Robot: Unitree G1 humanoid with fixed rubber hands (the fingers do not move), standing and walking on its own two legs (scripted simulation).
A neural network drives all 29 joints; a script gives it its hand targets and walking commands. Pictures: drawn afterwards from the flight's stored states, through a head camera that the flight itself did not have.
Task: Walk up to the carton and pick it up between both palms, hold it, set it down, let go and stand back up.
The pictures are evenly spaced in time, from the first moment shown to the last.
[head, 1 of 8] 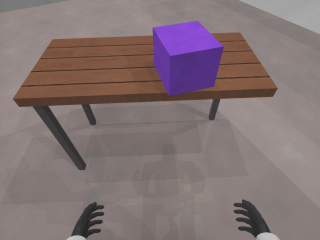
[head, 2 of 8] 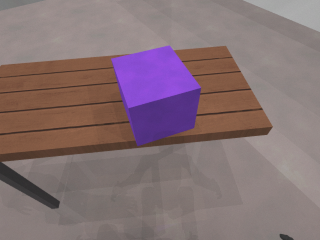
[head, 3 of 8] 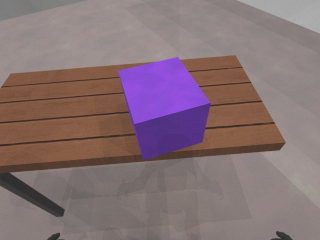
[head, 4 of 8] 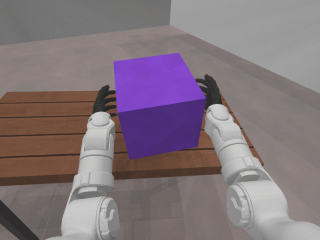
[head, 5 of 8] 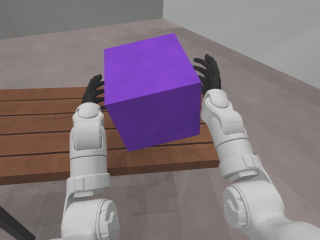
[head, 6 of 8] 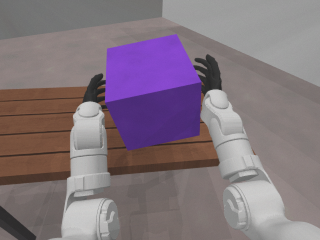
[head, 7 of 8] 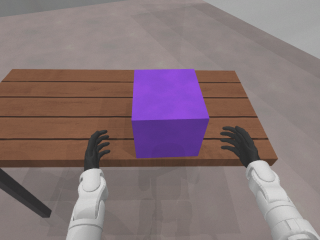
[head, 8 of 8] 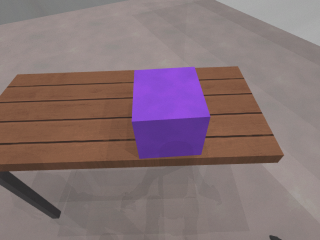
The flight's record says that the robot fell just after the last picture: no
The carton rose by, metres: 0.18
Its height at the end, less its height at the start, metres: +0.00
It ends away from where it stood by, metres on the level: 0.02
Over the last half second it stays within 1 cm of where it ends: yes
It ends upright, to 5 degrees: yes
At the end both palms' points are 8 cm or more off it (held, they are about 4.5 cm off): yes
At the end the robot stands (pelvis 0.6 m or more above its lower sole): yes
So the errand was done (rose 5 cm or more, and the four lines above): yes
